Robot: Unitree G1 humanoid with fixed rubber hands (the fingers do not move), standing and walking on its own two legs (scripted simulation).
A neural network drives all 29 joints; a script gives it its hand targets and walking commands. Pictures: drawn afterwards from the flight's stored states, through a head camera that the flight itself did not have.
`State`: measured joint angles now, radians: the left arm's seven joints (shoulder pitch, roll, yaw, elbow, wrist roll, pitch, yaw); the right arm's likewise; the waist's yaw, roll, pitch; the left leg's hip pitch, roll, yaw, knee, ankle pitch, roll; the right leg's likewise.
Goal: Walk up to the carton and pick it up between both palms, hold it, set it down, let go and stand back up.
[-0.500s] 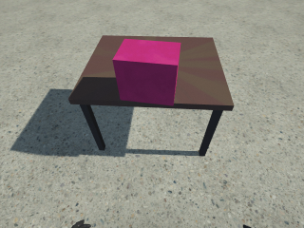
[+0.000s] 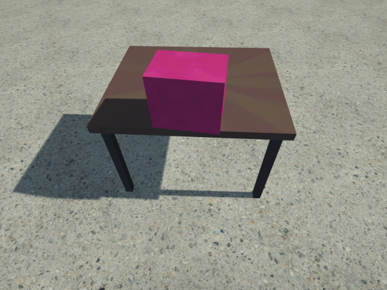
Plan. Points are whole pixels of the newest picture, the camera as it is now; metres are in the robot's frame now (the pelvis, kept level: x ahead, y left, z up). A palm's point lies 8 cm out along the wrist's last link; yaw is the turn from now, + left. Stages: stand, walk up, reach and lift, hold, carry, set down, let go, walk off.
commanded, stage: stand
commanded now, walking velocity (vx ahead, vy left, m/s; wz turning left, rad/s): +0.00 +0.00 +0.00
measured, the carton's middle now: (188, 92) +0.84 +0.06 -0.08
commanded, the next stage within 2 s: none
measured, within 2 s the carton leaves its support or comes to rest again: neither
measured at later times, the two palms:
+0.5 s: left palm out of the picture +0.07 +0.25 -0.11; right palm out of the picture +0.07 -0.25 -0.11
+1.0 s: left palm out of the picture +0.07 +0.26 -0.11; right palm out of the picture +0.07 -0.25 -0.11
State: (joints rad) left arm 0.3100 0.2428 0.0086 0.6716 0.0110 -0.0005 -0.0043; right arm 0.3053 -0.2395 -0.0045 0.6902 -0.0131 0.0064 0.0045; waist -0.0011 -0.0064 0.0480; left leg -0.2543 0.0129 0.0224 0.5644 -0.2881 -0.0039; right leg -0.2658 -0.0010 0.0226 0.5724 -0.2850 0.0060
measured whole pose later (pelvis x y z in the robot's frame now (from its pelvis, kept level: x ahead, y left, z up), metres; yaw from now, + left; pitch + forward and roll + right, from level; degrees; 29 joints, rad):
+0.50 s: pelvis +0.00 +0.00 +0.00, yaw +0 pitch -1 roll +0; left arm 0.32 0.25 0.00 0.70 0.01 0.00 0.00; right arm 0.32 -0.25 0.00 0.72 -0.01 0.01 0.00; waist 0.00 -0.01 0.05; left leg -0.25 0.01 0.02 0.55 -0.27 0.00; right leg -0.26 0.00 0.03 0.55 -0.27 0.01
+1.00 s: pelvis +0.00 +0.00 +0.00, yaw +0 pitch -1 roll +0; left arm 0.33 0.25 0.00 0.73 0.01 0.00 0.01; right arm 0.32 -0.25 0.01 0.75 -0.01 0.01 0.00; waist 0.00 0.00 0.04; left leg -0.23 0.01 0.02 0.53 -0.27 0.00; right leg -0.25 0.00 0.03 0.53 -0.26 0.01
